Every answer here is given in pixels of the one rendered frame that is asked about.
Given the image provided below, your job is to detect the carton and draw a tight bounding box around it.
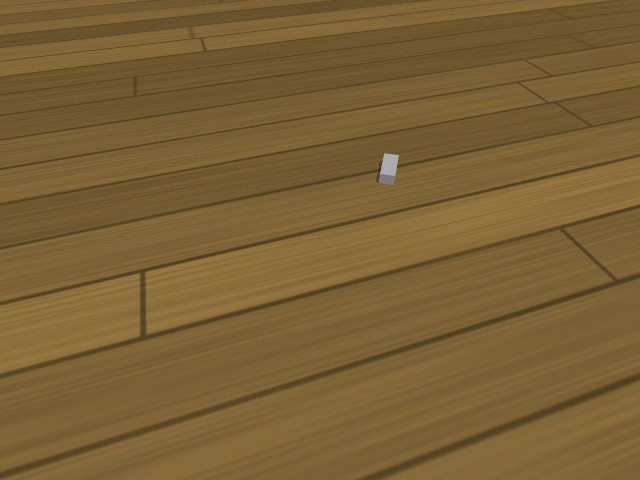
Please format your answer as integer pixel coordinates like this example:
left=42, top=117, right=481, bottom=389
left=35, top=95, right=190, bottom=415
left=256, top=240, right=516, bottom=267
left=379, top=153, right=399, bottom=185

